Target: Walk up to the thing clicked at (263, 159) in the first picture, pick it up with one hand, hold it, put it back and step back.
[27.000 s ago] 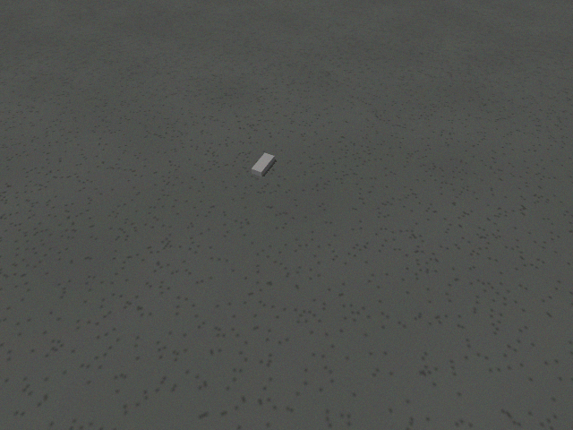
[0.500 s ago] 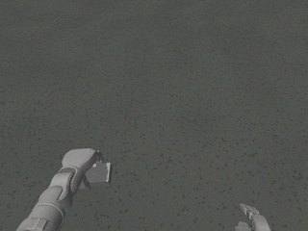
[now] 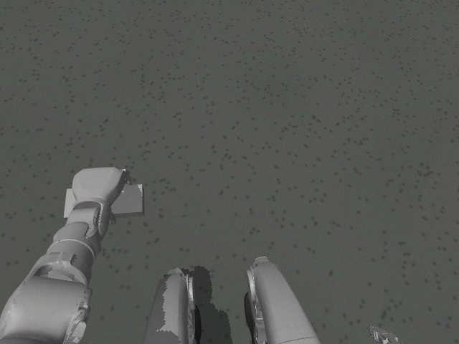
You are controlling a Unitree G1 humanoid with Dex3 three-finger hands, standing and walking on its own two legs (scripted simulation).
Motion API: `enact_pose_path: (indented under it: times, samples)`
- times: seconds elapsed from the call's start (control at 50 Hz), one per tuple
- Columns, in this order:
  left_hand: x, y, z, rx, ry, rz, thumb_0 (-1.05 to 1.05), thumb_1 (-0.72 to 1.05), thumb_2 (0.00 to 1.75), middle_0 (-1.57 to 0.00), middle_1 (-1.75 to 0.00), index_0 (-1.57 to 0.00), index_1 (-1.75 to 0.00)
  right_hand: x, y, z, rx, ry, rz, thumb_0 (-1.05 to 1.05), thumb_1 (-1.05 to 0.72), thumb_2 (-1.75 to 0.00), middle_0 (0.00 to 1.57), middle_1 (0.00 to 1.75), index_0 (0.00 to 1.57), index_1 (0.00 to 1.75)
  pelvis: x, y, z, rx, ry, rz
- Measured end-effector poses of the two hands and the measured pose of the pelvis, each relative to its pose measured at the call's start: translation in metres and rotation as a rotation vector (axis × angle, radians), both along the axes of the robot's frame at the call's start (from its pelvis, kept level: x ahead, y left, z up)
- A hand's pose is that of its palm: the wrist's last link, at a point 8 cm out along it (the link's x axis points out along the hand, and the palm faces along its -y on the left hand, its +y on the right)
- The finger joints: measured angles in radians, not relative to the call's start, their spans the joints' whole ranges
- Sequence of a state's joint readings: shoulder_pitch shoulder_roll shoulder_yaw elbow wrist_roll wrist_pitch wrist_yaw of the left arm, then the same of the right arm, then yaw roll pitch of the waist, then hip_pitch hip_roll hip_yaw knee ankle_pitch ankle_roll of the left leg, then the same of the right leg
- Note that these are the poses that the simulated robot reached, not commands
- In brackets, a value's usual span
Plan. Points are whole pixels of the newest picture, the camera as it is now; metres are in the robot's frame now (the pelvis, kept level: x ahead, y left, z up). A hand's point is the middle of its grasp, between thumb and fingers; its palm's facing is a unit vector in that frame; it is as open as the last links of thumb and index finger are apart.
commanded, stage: crouch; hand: left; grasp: from above
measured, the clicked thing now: (106, 202) +0.41 +0.23 -0.14
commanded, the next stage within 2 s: lower in 1.18 s
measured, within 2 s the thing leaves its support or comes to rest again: neither
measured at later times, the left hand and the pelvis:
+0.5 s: hand (132, 214) +0.43 +0.22 -0.32, palm faces -0.44 -0.01 -0.90, open 8.9 cm; pelvis -0.01 +0.00 -0.15, yaw -1 degrees
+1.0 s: hand (141, 218) +0.44 +0.21 -0.41, palm faces -0.46 -0.01 -0.89, open 8.9 cm; pelvis -0.02 -0.01 -0.22, yaw -3 degrees
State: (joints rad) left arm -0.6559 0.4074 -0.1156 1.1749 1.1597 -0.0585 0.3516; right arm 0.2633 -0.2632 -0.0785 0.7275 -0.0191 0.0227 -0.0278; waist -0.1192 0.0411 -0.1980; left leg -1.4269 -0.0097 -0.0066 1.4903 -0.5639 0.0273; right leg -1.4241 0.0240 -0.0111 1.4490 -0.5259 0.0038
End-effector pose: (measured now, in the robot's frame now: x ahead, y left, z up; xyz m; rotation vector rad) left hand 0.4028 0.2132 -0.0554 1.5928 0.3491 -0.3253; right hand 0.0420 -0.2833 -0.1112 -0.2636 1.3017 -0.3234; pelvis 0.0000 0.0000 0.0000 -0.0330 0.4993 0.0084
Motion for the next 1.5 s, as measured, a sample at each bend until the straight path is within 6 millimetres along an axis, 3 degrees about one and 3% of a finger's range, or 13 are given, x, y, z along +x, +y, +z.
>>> enact_pose_path:
  times: [0.12, 0.28, 0.54, 0.68, 0.84, 1.06, 1.5]
  samples:
    - [0.006, -0.001, -0.061, -0.012, 0.029, 0.003, 0.01, 0.17, 0.30, -0.86, -0.31, -0.85, -0.32, -0.021, 0.010, -0.049, 0.016, 0.050, 0.001, 0.01, -0.90, -0.90, 0.20, 0.30, 0.20, 0.30, -0.009, 0.001, -0.046, -0.007, 0.068, 0.002]
    - [0.019, 0.000, -0.136, -0.036, 0.037, -0.018, 0.01, 0.18, 0.29, -0.86, -0.31, -0.84, -0.32, -0.016, 0.013, -0.103, 0.027, 0.066, 0.062, 0.01, -0.89, -0.90, 0.20, 0.30, 0.20, 0.30, -0.013, 0.000, -0.102, -0.023, 0.141, 0.008]
    - [0.037, 0.005, -0.215, -0.059, 0.039, 0.006, 0.01, 0.19, 0.28, -0.85, -0.32, -0.84, -0.33, 0.000, 0.007, -0.156, 0.050, 0.095, 0.141, 0.00, -0.90, -0.90, 0.20, 0.30, 0.20, 0.30, -0.012, -0.004, -0.157, -0.041, 0.184, 0.005]
    - [0.039, 0.003, -0.244, -0.068, 0.046, -0.005, 0.01, 0.19, 0.28, -0.85, -0.32, -0.84, -0.33, -0.009, 0.005, -0.174, 0.062, 0.126, 0.151, 0.00, -0.90, -0.90, 0.20, 0.30, 0.20, 0.30, -0.014, -0.005, -0.179, -0.046, 0.180, -0.003]
    - [0.044, 0.003, -0.271, -0.065, 0.040, -0.002, 0.01, 0.19, 0.29, -0.84, -0.33, -0.83, -0.34, -0.032, 0.004, -0.193, 0.066, 0.168, 0.138, 0.00, -0.90, -0.90, 0.20, 0.30, 0.20, 0.30, -0.019, -0.005, -0.205, -0.051, 0.170, -0.013]
    - [0.051, 0.002, -0.298, -0.058, 0.046, 0.002, 0.01, 0.19, 0.31, -0.82, -0.34, -0.82, -0.35, -0.055, 0.007, -0.218, 0.089, 0.218, 0.123, 0.00, -0.90, -0.90, 0.20, 0.30, 0.20, 0.30, -0.022, -0.006, -0.231, -0.049, 0.161, -0.021]
    - [0.053, 0.006, -0.341, -0.067, 0.071, 0.007, 0.01, 0.18, 0.31, -0.83, -0.34, -0.82, -0.34, -0.050, 0.001, -0.234, 0.062, 0.211, 0.190, 0.00, -0.91, -0.90, 0.20, 0.30, 0.20, 0.30, -0.023, -0.007, -0.260, -0.071, 0.126, -0.038]
